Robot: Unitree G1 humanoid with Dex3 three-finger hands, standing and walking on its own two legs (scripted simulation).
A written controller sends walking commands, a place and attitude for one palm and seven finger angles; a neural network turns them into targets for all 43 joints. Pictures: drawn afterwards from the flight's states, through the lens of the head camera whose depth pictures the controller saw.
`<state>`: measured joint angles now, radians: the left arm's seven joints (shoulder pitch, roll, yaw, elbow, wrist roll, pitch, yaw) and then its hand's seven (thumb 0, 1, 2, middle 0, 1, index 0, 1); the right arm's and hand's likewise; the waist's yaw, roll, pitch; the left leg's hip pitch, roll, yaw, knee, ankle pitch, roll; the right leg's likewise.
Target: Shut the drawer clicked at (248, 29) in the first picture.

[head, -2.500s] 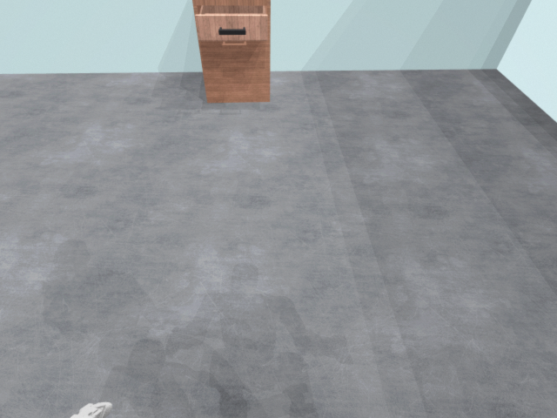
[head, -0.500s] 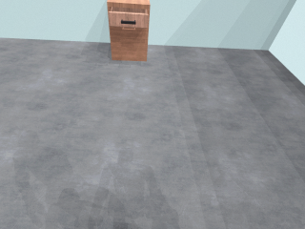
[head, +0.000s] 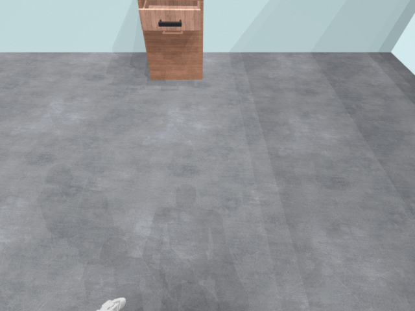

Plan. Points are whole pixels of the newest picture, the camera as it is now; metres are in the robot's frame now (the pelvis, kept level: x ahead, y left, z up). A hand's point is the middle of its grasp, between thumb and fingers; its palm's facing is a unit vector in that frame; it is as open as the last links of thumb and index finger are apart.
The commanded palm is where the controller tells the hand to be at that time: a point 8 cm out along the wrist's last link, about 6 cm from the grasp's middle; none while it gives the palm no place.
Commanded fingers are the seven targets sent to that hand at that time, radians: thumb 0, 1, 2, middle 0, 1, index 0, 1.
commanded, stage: walk to a spot facing it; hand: left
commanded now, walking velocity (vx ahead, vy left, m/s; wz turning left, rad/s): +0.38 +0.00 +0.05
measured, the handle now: (170, 22) +1.75 +0.27 -0.21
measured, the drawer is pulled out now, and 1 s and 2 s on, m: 0.15 0.15 0.15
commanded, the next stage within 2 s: none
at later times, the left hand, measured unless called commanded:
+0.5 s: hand (101, 290) +0.19 +0.25 -0.16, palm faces +0.07 -0.99 -0.13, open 7.4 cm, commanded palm none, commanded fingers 0.00 0.90 0.90 -0.20 -0.30 -0.20 -0.30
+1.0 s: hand (154, 163) +0.55 +0.18 -0.15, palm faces -0.01 -0.98 -0.19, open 7.3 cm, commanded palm none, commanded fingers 0.00 0.90 0.90 -0.20 -0.30 -0.20 -0.30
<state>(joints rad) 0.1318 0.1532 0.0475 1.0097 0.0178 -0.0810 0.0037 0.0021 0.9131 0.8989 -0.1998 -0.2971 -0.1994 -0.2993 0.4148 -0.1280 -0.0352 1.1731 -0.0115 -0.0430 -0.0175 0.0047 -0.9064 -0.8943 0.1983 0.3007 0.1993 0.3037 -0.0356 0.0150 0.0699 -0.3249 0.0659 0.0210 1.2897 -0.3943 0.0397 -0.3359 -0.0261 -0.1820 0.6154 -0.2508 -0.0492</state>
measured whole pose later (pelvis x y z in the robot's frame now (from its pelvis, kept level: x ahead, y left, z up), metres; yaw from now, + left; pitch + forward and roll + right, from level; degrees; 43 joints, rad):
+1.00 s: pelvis +0.45 +0.01 +0.00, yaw -2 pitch -2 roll +0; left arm 0.14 0.14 0.05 1.03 0.02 -0.07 0.00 0.00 0.91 0.90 -0.20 -0.30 -0.20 -0.30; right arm 0.41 -0.12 -0.04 1.18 -0.02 -0.03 -0.01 0.01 -0.91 -0.89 0.20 0.30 0.20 0.30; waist -0.04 0.03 0.07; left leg -0.33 0.10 0.07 1.25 -0.40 0.01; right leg -0.33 -0.04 -0.18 0.60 -0.25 -0.05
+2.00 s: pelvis +0.87 +0.00 +0.02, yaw -3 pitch -1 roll +0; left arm 0.24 0.15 0.06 1.05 0.02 -0.07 0.01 0.00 0.95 0.90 -0.20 -0.30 -0.20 -0.30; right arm 0.30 -0.18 -0.06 1.10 -0.03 -0.02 0.00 0.01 -0.91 -0.89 0.19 0.30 0.20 0.30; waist -0.02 0.04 0.04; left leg -0.50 0.13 0.06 1.16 -0.29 0.00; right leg -0.21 -0.04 -0.18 0.46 -0.24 -0.04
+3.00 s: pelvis +1.18 -0.02 +0.02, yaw +2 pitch -1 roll +1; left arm 0.30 0.13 0.05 1.07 0.02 -0.07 0.02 0.00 0.94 0.90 -0.20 -0.30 -0.20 -0.30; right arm 0.29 -0.19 -0.06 1.09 -0.03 -0.01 0.00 0.01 -0.91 -0.89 0.19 0.30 0.20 0.30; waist -0.01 0.05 0.02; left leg -0.49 0.09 0.07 1.03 -0.30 0.00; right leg -0.15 -0.02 -0.15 0.38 -0.22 -0.06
